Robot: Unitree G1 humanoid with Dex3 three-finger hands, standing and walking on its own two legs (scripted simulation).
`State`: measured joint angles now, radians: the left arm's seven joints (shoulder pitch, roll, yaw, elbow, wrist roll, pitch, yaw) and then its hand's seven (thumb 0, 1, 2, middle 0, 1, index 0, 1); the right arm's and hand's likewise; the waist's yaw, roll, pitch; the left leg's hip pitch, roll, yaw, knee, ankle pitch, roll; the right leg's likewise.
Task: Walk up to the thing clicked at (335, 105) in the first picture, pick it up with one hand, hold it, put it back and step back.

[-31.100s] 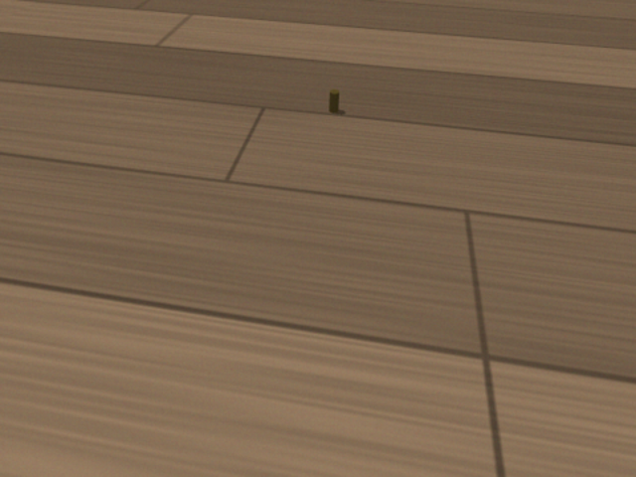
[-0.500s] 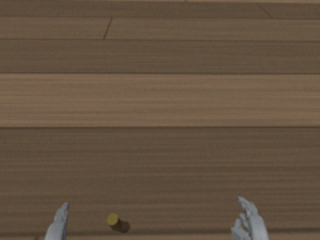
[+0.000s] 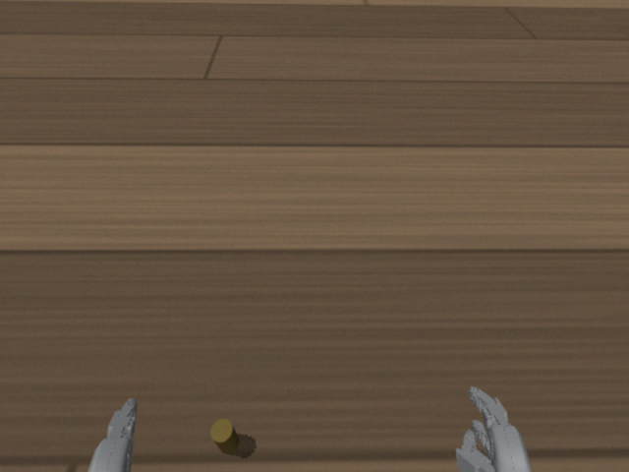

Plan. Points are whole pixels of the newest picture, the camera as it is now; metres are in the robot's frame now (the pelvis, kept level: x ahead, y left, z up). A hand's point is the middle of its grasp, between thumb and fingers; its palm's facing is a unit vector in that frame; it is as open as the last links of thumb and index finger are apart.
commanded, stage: stand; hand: left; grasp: from the side
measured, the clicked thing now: (225, 437) +0.36 +0.23 -0.66
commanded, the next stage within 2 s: none
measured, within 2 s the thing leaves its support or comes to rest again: neither
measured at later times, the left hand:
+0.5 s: hand out of the picture +0.11 +0.24 -0.11, palm faces -0.03 -0.94 -0.35, open 8.2 cm
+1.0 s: hand out of the picture +0.03 +0.26 -0.10, palm faces -0.01 -0.94 -0.34, open 7.4 cm
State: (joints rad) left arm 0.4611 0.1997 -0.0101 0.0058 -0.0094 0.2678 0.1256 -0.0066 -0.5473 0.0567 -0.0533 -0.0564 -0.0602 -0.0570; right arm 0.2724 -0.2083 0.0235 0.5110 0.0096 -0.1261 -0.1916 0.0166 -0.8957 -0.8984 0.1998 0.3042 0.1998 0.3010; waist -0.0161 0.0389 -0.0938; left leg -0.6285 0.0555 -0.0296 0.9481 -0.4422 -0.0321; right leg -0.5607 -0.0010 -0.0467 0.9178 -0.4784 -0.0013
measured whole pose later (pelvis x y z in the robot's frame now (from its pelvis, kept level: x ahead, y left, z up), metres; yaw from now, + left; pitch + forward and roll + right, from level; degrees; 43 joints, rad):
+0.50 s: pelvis -0.01 +0.00 +0.02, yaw +0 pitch +0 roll +0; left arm 0.25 0.32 0.01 0.68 0.05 0.01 0.02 0.01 0.74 0.87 -0.20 -0.30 -0.21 -0.30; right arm 0.19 -0.30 -0.03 0.84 -0.05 -0.02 -0.02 0.01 -0.90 -0.90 0.20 0.30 0.20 0.30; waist 0.01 -0.02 0.03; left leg -0.41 0.02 0.01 0.76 -0.36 -0.02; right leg -0.37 -0.03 -0.02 0.79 -0.42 0.01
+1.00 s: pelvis -0.02 +0.02 +0.05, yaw +0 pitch -4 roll +0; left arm 0.18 0.32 0.00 1.09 0.03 -0.01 0.01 0.01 0.90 0.90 -0.20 -0.30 -0.21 -0.30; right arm 0.14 -0.30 -0.02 1.09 -0.03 0.00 -0.01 0.01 -0.90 -0.90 0.20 0.30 0.20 0.30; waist 0.02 0.01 0.07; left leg -0.18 0.01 0.01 0.42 -0.17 0.00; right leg -0.14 -0.04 -0.02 0.42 -0.22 0.03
